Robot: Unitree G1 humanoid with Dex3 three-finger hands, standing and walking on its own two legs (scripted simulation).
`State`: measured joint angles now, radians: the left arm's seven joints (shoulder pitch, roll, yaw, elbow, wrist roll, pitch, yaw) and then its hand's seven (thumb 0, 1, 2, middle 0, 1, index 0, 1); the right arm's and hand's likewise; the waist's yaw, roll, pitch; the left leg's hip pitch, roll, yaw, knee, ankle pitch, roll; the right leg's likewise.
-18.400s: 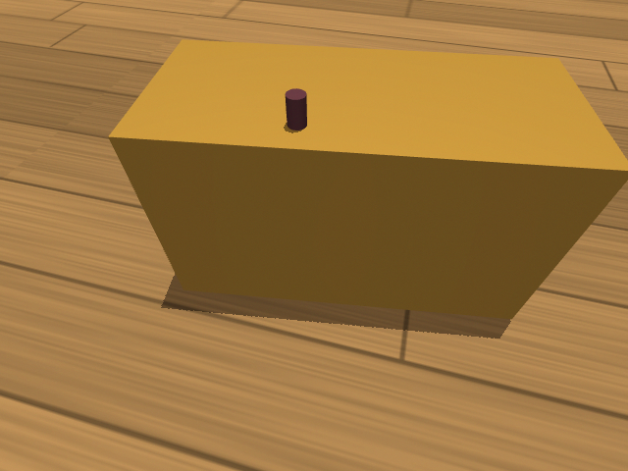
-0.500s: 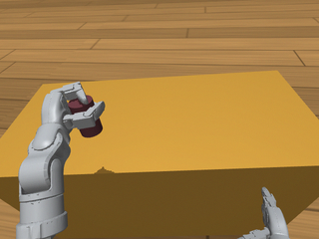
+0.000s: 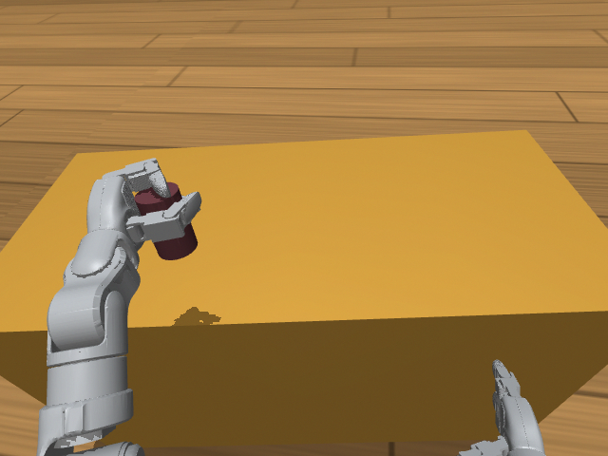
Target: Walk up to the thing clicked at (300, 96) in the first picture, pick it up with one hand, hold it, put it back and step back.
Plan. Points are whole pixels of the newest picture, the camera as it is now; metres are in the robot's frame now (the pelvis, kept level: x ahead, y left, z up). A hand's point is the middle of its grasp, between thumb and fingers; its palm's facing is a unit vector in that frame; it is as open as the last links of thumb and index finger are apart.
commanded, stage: crouch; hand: left
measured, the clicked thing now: (168, 221) +0.34 +0.18 +0.17
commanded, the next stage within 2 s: lower in 0.88 s
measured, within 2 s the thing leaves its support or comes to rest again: rests again in 1.68 s
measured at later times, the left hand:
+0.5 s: hand (178, 220) +0.40 +0.20 +0.12, palm faces +0.19 -0.98 +0.00, open 4.7 cm
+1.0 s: hand (182, 227) +0.42 +0.21 +0.09, palm faces +0.18 -0.98 -0.01, open 4.6 cm
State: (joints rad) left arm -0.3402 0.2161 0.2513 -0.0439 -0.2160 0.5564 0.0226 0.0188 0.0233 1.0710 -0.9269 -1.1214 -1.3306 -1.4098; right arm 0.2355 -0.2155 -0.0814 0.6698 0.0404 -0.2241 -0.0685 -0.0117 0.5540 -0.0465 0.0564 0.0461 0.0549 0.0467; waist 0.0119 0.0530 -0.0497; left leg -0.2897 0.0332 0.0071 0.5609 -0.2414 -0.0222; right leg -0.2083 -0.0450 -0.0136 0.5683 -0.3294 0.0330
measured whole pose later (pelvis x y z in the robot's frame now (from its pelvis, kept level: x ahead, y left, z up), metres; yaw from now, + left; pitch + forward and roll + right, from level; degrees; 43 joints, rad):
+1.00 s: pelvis +0.00 +0.01 -0.01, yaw -2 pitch +6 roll -1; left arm -0.49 0.32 0.28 0.70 -0.16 -0.15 -0.03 0.02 0.02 1.07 -0.93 -1.12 -1.34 -1.42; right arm 0.23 -0.21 -0.06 0.58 0.02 -0.12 -0.06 -0.01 0.52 -0.05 0.06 0.05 0.06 0.05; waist -0.05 0.00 -0.06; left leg -0.49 0.06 0.02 0.67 -0.28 -0.02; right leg -0.40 -0.02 0.01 0.64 -0.35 0.04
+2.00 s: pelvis +0.00 +0.01 -0.05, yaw -2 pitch +14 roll -2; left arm -0.49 0.33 0.31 0.81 -0.13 -0.39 -0.05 0.02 0.03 1.07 -0.92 -1.12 -1.35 -1.42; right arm 0.39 -0.22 -0.05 0.15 -0.01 0.00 0.01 -0.01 0.51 -0.06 0.06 0.05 0.06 0.05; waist -0.09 -0.02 -0.11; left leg -0.80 0.07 0.00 0.96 -0.40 -0.02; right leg -0.70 -0.01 0.00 0.92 -0.47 0.04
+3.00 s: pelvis +0.01 +0.01 -0.05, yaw -2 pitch +13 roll -2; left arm -0.49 0.42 0.40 0.74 -0.15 -0.30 -0.10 -0.01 -0.38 0.11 -0.10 -0.09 -0.11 -0.08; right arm 0.42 -0.25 -0.06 0.07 0.01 0.08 -0.01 -0.01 0.53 -0.05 0.06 0.05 0.06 0.05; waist -0.09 -0.02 -0.13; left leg -0.75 0.07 0.00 0.95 -0.42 -0.02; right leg -0.66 -0.01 0.01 0.91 -0.48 0.04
